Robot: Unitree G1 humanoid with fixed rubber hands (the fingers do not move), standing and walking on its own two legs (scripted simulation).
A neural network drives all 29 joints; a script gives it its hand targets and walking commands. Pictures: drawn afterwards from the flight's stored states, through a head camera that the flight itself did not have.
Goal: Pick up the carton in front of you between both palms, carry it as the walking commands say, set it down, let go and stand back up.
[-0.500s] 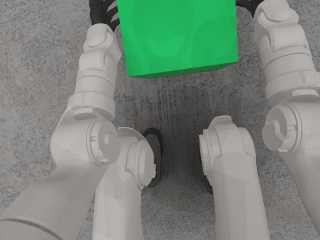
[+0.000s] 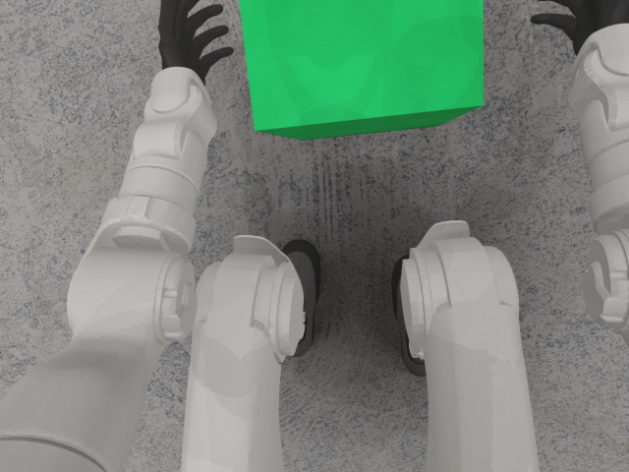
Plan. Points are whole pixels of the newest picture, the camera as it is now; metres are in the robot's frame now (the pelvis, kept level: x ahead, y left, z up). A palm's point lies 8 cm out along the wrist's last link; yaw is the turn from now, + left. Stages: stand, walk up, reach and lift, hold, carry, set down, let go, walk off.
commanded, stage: set down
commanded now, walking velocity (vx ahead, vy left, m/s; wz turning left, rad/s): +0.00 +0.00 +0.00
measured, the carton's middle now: (360, 41) +0.53 -0.04 -0.24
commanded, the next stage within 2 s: let go in 1.00 s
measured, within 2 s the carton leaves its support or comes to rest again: neither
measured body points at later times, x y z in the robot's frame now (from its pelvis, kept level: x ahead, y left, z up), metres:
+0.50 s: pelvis +0.00 +0.01 +0.11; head +0.31 -0.03 +0.43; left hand +0.52 +0.12 +0.00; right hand +0.52 -0.26 +0.00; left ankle +0.13 +0.11 -0.33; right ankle +0.09 -0.10 -0.33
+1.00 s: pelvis +0.03 +0.00 +0.25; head +0.32 -0.04 +0.59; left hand +0.52 +0.13 +0.15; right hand +0.53 -0.28 +0.15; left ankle +0.13 +0.11 -0.33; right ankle +0.09 -0.10 -0.33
